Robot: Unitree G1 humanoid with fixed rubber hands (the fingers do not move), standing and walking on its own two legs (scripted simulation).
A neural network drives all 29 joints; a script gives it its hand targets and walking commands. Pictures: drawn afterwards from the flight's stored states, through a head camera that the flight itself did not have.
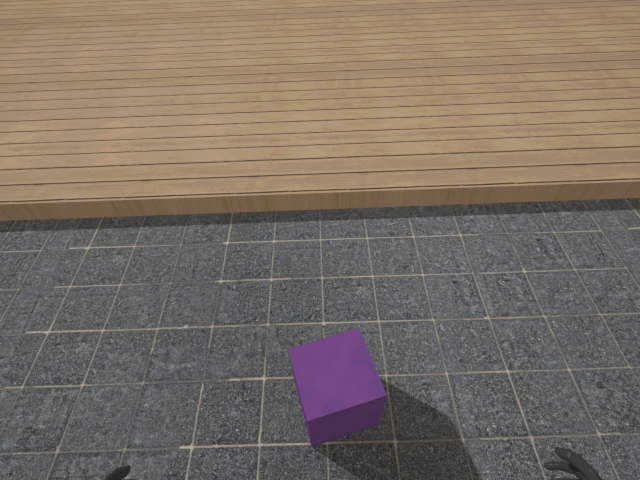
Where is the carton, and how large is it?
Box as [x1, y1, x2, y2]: [288, 328, 386, 446]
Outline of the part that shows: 358,328 288,348 294,380 312,446 378,423 386,395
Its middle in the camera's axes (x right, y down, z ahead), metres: +0.04 +0.42 +1.13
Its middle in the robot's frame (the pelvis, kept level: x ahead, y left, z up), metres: +0.47 -0.01 -0.66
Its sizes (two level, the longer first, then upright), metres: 0.210 0.200 0.250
